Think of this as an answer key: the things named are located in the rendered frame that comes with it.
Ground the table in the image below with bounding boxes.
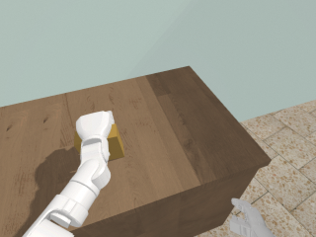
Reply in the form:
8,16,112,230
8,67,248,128
0,66,272,237

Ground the sponge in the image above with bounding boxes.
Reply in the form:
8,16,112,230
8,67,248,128
74,123,124,160

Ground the robot left hand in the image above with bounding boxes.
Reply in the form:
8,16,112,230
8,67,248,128
76,111,115,155

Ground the robot right forearm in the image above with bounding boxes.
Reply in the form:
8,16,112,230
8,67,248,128
250,225,276,237

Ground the robot right hand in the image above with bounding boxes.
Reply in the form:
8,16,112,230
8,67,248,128
229,197,267,237

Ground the robot left forearm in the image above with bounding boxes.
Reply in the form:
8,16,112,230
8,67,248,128
22,135,111,237

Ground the left robot upper arm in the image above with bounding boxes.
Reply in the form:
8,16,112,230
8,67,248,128
29,219,74,237

